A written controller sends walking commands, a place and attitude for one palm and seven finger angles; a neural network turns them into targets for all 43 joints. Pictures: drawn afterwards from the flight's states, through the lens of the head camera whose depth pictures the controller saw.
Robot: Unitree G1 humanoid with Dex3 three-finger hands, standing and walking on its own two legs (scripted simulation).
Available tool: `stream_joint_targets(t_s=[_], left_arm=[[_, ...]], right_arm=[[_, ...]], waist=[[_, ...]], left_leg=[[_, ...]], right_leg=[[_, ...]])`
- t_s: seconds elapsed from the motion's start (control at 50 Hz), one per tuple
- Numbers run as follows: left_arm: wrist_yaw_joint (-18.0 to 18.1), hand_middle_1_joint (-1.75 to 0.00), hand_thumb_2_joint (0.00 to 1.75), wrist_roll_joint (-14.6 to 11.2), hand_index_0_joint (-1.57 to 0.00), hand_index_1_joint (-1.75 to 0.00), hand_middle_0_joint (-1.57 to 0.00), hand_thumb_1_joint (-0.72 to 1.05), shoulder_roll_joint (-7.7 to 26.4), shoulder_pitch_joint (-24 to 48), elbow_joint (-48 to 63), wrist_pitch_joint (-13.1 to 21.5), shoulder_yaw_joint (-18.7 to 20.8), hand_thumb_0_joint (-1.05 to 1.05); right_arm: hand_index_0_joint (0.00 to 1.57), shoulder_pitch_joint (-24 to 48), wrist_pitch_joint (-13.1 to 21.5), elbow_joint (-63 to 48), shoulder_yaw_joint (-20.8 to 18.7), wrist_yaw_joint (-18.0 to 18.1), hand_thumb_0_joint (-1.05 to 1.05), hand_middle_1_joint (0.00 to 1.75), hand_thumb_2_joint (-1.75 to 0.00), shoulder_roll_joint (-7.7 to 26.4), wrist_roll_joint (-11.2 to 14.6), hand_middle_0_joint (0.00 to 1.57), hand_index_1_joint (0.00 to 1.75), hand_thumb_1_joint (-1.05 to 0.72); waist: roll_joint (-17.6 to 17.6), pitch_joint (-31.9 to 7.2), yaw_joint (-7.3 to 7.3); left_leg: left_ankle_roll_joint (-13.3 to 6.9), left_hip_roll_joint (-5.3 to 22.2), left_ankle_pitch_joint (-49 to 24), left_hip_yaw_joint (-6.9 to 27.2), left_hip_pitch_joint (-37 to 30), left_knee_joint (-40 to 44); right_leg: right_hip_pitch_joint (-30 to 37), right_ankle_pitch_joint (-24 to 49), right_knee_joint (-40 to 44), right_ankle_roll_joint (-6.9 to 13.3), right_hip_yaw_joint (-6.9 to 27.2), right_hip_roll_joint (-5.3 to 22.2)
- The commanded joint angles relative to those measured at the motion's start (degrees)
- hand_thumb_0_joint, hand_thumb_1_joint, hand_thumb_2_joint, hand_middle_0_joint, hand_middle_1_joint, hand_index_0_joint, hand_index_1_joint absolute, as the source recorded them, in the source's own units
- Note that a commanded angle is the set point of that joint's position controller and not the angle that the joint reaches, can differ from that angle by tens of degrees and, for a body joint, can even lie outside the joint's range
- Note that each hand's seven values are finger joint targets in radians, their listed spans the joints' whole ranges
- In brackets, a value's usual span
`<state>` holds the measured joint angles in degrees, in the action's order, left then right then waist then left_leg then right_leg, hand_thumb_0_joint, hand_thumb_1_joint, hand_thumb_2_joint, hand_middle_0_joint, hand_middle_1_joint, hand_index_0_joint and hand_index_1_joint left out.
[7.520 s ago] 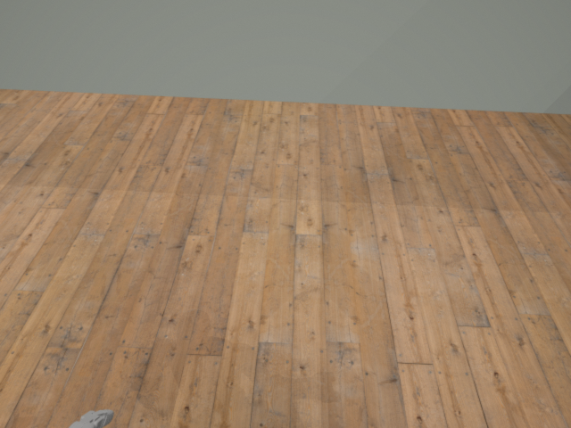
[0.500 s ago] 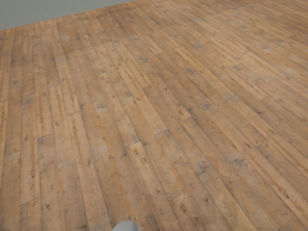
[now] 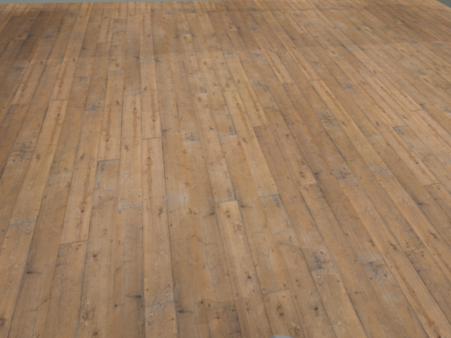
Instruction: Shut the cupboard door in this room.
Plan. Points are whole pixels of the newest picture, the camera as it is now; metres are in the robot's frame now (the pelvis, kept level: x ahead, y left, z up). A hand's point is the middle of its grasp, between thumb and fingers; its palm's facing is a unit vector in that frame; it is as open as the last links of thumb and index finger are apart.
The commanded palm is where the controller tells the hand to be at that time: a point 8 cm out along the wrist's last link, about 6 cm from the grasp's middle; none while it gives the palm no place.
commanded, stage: turn or walk to find it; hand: left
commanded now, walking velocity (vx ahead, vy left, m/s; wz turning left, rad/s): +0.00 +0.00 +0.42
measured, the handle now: out of the picture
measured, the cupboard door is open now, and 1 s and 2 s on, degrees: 79 79 79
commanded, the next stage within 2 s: none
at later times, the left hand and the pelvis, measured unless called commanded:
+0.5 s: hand out of the picture -0.01 +0.15 -0.16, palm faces +0.25 -0.93 -0.26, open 7.4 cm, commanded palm none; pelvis -0.03 -0.05 +0.00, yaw +14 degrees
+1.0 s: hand out of the picture -0.08 +0.20 -0.16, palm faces +0.45 -0.85 -0.27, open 7.4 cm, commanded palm none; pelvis -0.07 -0.03 +0.00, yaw +26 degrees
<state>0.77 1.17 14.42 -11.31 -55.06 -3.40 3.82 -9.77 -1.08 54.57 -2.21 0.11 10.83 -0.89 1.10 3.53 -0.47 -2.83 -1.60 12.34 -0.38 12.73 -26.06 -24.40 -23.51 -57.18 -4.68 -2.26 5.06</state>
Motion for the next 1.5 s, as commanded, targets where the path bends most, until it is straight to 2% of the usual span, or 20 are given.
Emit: stream_joint_targets(t_s=[0.0, 0.14, 0.18, 0.2, 0.26, 0.3, 0.5, 0.58, 0.6, 0.62, 0.64, 0.76, 0.9, 1.02, 1.04, 1.06, 1.08, 1.18, 1.38, 1.48], left_arm=[[0.2, -0.30, 0.90, -0.3, -0.20, -0.30, -0.20, 0.90, 3.0, 2.7, 5.7, 1.3, 0.4, 0.00], [0.8, -0.30, 0.90, -0.8, -0.20, -0.30, -0.20, 0.90, 3.4, -4.4, 4.9, 2.8, 0.5, 0.00], [1.4, -0.30, 0.90, 0.5, -0.20, -0.30, -0.20, 0.90, 11.2, -5.7, 5.2, 3.7, 2.0, 0.00], [1.5, -0.30, 0.90, -0.1, -0.20, -0.30, -0.20, 0.90, 11.2, -4.6, 6.3, 3.7, 2.2, 0.00], [1.5, -0.30, 0.90, -0.1, -0.20, -0.30, -0.20, 0.90, 6.3, 3.8, 7.7, 3.6, 1.0, 0.00], [1.4, -0.30, 0.90, 0.0, -0.20, -0.30, -0.20, 0.90, 5.4, 3.4, 7.6, 4.1, 0.6, 0.00], [1.0, -0.30, 0.90, 0.7, -0.20, -0.30, -0.20, 0.90, 9.5, -5.2, 3.2, 3.6, 1.7, 0.00], [0.9, -0.30, 0.90, 0.2, -0.20, -0.30, -0.20, 0.90, 9.7, -3.5, 2.6, 3.0, 2.0, 0.00], [0.8, -0.30, 0.90, -0.3, -0.20, -0.30, -0.20, 0.90, 8.3, -3.5, 3.0, 2.6, 1.9, 0.00], [0.4, -0.30, 0.90, -0.7, -0.20, -0.30, -0.20, 0.90, 4.8, -4.5, 4.7, 2.2, 1.3, 0.00], [0.4, -0.30, 0.90, -0.2, -0.20, -0.30, -0.20, 0.90, 3.3, -1.4, 6.6, 1.9, 0.2, 0.00], [-0.3, -0.30, 0.90, -0.3, -0.20, -0.30, -0.20, 0.90, 4.2, -0.6, 3.3, 1.4, 0.8, 0.00], [0.1, -0.30, 0.90, -0.4, -0.20, -0.30, -0.20, 0.90, 3.2, 2.3, 5.6, 1.4, 0.3, 0.00], [0.5, -0.30, 0.90, -0.7, -0.20, -0.30, -0.20, 0.90, 3.4, -5.6, 4.5, 2.8, 0.5, 0.00], [0.8, -0.30, 0.90, -0.1, -0.20, -0.30, -0.20, 0.90, 6.4, -7.0, 4.4, 3.5, 1.0, 0.00], [1.2, -0.30, 0.90, 0.7, -0.20, -0.30, -0.20, 0.90, 11.7, -6.6, 5.0, 3.9, 2.1, 0.00], [1.3, -0.30, 0.90, -0.1, -0.20, -0.30, -0.20, 0.90, 11.6, -5.9, 6.0, 3.8, 2.1, 0.00], [1.2, -0.30, 0.90, 0.0, -0.20, -0.30, -0.20, 0.90, 5.2, 3.1, 7.8, 4.1, 0.4, 0.00], [1.1, -0.30, 0.90, 0.7, -0.20, -0.30, -0.20, 0.90, 8.9, -6.2, 3.0, 3.8, 1.6, 0.00], [0.9, -0.30, 0.90, -0.1, -0.20, -0.30, -0.20, 0.90, 8.8, -3.6, 2.4, 2.8, 1.9, 0.00]], right_arm=[[0.20, -3.3, 0.2, -3.0, -3.5, 0.6, 0.00, 0.30, -0.90, 12.2, -0.5, 0.20, 0.30, -0.90], [0.20, -1.2, -0.3, -4.3, -3.9, 0.2, 0.00, 0.30, -0.90, 11.2, -0.1, 0.20, 0.30, -0.90], [0.20, -1.9, -0.2, -6.1, -3.0, -0.4, 0.00, 0.30, -0.90, 5.1, 0.4, 0.20, 0.30, -0.90], [0.20, -0.4, -1.0, -6.2, -3.8, -0.2, 0.00, 0.30, -0.90, 8.1, -0.5, 0.20, 0.30, -0.90], [0.20, -3.0, -2.2, -3.0, -4.1, -1.0, 0.00, 0.30, -0.90, 7.5, -0.5, 0.20, 0.30, -0.90], [0.20, -4.6, -2.3, -2.0, -3.7, -1.2, 0.00, 0.30, -0.90, 6.6, -0.5, 0.20, 0.30, -0.90], [0.20, 2.7, -1.4, -3.1, -2.2, -1.0, 0.00, 0.30, -0.90, 5.4, 0.4, 0.20, 0.30, -0.90], [0.20, -1.7, -0.4, -2.1, -2.0, -0.7, 0.00, 0.30, -0.90, 6.3, 0.4, 0.20, 0.30, -0.90], [0.20, -3.8, 0.2, -1.6, -2.5, -0.7, 0.00, 0.30, -0.90, 8.8, 0.2, 0.20, 0.30, -0.90], [0.20, -5.0, 0.6, -2.1, -3.8, -0.6, 0.00, 0.30, -0.90, 14.5, -0.3, 0.20, 0.30, -0.90], [0.20, -7.7, 0.1, -1.5, -4.3, -0.4, 0.00, 0.30, -0.90, 17.4, -0.1, 0.20, 0.30, -0.90], [0.20, 0.4, 0.8, -3.5, -2.6, 0.9, 0.00, 0.30, -0.90, 12.3, -0.1, 0.20, 0.30, -0.90], [0.20, -2.2, 0.1, -3.5, -3.4, 0.5, 0.00, 0.30, -0.90, 12.6, -0.4, 0.20, 0.30, -0.90], [0.20, 0.6, -0.5, -4.8, -3.9, 0.1, 0.00, 0.30, -0.90, 11.9, -0.2, 0.20, 0.30, -0.90], [0.20, -0.4, -0.4, -5.3, -3.7, -0.1, 0.00, 0.30, -0.90, 9.0, 0.3, 0.20, 0.30, -0.90], [0.20, -0.9, -0.4, -6.7, -2.9, -0.5, 0.00, 0.30, -0.90, 5.3, 0.5, 0.20, 0.30, -0.90], [0.20, 0.5, -1.3, -6.5, -3.7, -0.2, 0.00, 0.30, -0.90, 8.3, -0.4, 0.20, 0.30, -0.90], [0.20, -4.2, -2.4, -2.0, -3.8, -1.3, 0.00, 0.30, -0.90, 7.1, -0.6, 0.20, 0.30, -0.90], [0.20, 2.7, -1.5, -2.5, -2.1, -0.9, 0.00, 0.30, -0.90, 5.2, 0.3, 0.20, 0.30, -0.90], [0.20, -3.3, -0.2, -1.3, -2.1, -0.7, 0.00, 0.30, -0.90, 6.9, 0.3, 0.20, 0.30, -0.90]], waist=[[-8.5, -4.1, 2.62], [-6.9, -7.5, -1.19], [15.2, -6.1, -1.87], [14.3, -5.0, -2.59], [4.2, -0.1, 2.30], [7.4, -0.6, 2.23], [10.9, -3.6, -2.58], [9.1, -6.3, 0.37], [2.9, -8.0, 1.82], [-13.8, -8.6, 2.24], [-16.9, -7.8, 3.94], [-9.9, -3.7, 0.61], [-10.1, -4.0, 2.45], [-7.6, -6.7, -1.42], [0.0, -7.7, -1.89], [15.0, -5.5, -1.91], [14.3, -4.4, -2.72], [8.1, -0.2, 2.16], [10.1, -4.1, -2.69], [5.4, -6.7, 1.20]], left_leg=[[-7.5, 15.3, -13.8, 17.5, -5.7, 8.5], [-3.4, 10.1, -11.9, 18.3, 5.1, 1.0], [4.1, -2.5, 14.9, 4.1, 22.2, -18.0], [4.1, -0.6, 20.2, 5.6, 20.8, -29.0], [4.7, 2.1, 11.4, 4.9, 19.2, -42.7], [5.9, 2.6, 8.7, 2.8, 18.6, -43.1], [6.4, 3.1, 14.9, -3.1, 11.9, -20.7], [5.2, 2.5, 3.9, -5.1, 0.5, -2.6], [4.0, 5.4, -4.1, -2.0, -7.3, 4.3], [-1.8, 18.8, -20.1, 15.5, -14.8, 6.1], [-7.7, 25.7, -30.0, 19.6, -12.4, 6.7], [-5.5, 15.2, -21.2, 10.3, -4.3, 7.7], [-7.1, 15.3, -14.7, 15.8, -4.5, 8.0], [-3.3, 10.4, -10.5, 16.8, 5.4, 0.6], [-0.1, 6.0, -2.7, 13.1, 12.1, -6.4], [4.2, -2.2, 15.3, 3.7, 22.3, -19.2], [4.1, -0.4, 19.9, 6.0, 20.2, -30.2], [5.7, 2.4, 7.2, 3.5, 18.6, -44.3], [6.6, 3.6, 15.0, -2.3, 13.5, -22.2], [4.6, 3.8, -0.8, -4.5, -3.8, 1.7]], right_leg=[[-3.1, -2.0, 5.2, -0.1, 1.0, -0.7], [17.5, 10.3, 33.1, 1.5, -0.1, -2.5], [26.1, 12.3, 42.5, 9.8, 20.8, 19.0], [17.6, 13.1, 43.7, 13.8, 21.9, 22.9], [10.1, 14.0, 41.7, 12.0, 9.8, 14.6], [11.4, 18.8, 40.3, 10.8, 4.1, 12.4], [19.8, 33.6, 34.8, 12.8, 0.9, 15.4], [16.6, 32.1, 27.4, 8.7, -3.3, 14.2], [11.0, 26.1, 20.6, 5.7, -5.7, 12.1], [-3.1, 3.7, 9.7, 1.3, -8.8, 4.8], [-6.7, -13.9, 1.0, 0.7, -5.6, 2.2], [-4.8, -0.1, -5.8, 0.0, 0.3, 1.6], [-2.2, -2.3, 5.1, -0.1, 0.5, -0.5], [16.6, 10.0, 31.7, 1.2, -1.1, -2.6], [23.5, 10.1, 38.8, 2.9, 5.4, 4.0], [25.8, 13.0, 42.4, 9.0, 20.4, 18.7], [16.2, 11.6, 44.1, 12.7, 21.8, 22.6], [10.5, 14.8, 41.4, 9.8, 4.1, 11.9], [21.6, 35.1, 35.1, 12.9, 0.5, 15.9], [13.3, 27.9, 24.8, 7.1, -5.2, 13.8]])
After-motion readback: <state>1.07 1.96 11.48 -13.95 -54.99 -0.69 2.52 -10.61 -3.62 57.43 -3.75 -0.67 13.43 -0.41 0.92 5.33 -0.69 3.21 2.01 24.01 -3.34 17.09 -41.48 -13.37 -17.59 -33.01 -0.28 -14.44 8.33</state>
